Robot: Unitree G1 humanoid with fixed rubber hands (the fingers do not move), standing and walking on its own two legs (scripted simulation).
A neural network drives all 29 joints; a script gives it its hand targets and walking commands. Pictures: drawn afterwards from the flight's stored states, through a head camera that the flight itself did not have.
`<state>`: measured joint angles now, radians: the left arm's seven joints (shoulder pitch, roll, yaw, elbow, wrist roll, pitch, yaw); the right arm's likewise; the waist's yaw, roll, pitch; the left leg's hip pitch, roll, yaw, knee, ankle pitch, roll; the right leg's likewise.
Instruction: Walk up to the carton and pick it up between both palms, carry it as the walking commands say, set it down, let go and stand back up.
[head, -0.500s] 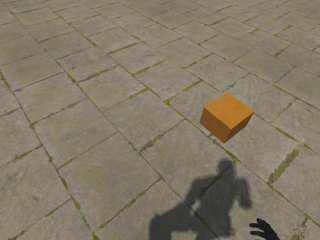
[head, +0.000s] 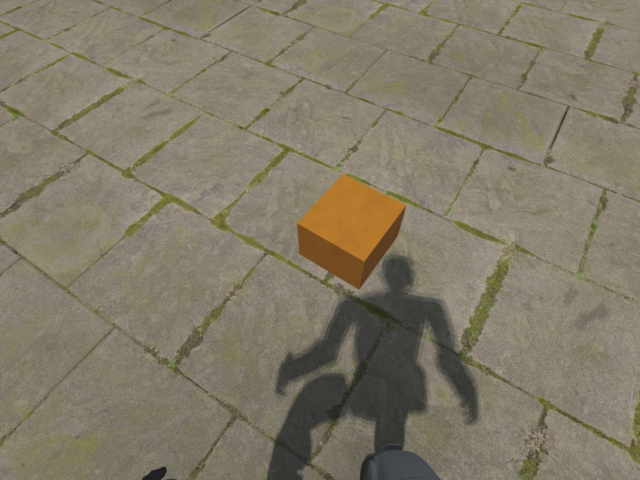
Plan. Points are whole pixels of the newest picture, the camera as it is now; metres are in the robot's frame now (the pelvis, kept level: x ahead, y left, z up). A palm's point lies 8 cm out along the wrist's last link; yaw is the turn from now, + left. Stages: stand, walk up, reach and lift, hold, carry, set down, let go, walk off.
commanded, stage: walk up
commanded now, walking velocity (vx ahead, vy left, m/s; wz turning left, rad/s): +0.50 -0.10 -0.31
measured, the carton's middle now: (350, 230) +0.93 -0.12 -0.65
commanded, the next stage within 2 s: none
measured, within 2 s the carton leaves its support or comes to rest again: neither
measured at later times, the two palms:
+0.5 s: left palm (168, 330) +0.35 +0.24 -0.10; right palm (565, 439) +0.18 -0.28 -0.06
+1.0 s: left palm (246, 257) +0.46 +0.12 -0.08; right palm (546, 269) +0.44 -0.38 -0.11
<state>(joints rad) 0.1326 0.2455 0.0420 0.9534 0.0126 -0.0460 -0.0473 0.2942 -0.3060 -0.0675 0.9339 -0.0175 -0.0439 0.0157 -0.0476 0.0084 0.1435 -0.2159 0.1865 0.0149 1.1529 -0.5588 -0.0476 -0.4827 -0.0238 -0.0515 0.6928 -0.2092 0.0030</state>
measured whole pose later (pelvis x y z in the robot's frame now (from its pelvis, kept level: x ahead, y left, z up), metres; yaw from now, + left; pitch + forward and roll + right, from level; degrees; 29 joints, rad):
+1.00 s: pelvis +0.42 -0.13 +0.04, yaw -8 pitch +0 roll +3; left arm 0.28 0.20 0.05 1.05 0.02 -0.08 0.01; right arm 0.19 -0.23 -0.07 1.04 -0.02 0.02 0.00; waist 0.04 0.01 0.05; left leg -0.49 0.09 0.09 1.06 -0.29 -0.04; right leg -0.22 -0.07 -0.12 0.38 -0.17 -0.04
